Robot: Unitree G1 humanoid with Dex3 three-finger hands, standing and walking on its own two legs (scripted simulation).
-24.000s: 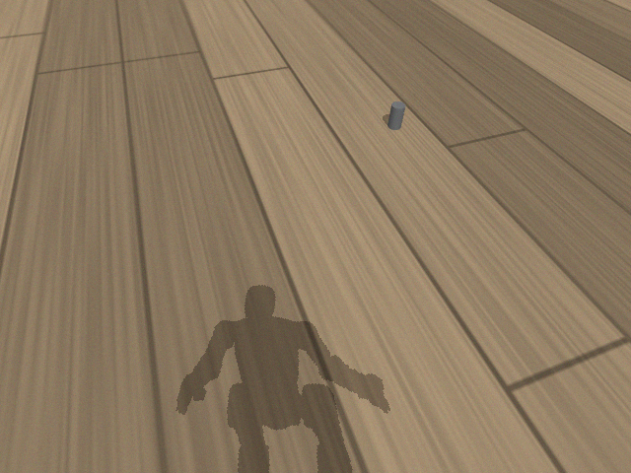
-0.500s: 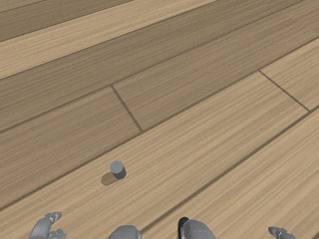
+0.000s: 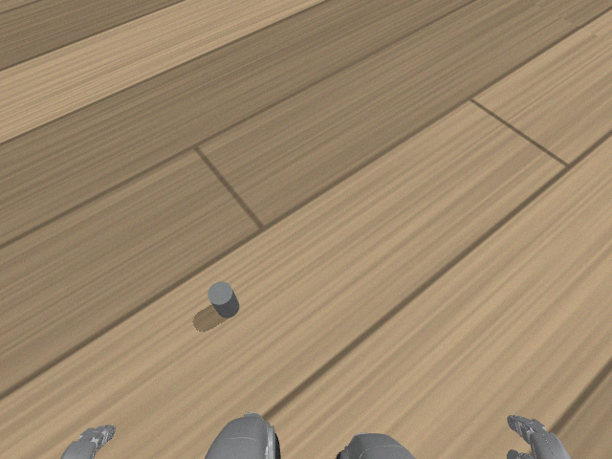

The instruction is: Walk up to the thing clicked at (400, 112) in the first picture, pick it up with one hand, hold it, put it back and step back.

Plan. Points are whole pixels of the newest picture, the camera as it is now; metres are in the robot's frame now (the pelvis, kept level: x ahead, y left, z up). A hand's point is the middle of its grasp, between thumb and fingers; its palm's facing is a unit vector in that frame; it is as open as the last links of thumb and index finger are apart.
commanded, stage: walk up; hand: left
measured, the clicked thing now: (224, 300) +0.55 +0.27 -0.69
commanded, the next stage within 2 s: stand in 1.92 s
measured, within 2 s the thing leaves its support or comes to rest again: neither
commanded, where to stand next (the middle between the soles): +0.15 -0.06 m, yaw +4 degrees
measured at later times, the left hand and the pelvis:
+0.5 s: hand out of the picture -0.03 +0.25 -0.14, palm faces +0.01 -0.94 -0.34, open 7.4 cm; pelvis -0.13 -0.01 +0.01, yaw +1 degrees
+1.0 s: hand out of the picture -0.12 +0.23 -0.13, palm faces +0.04 -0.91 -0.41, open 7.4 cm; pelvis -0.20 -0.04 +0.01, yaw +1 degrees
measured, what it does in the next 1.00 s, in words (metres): walks backwards: left foot, then right foot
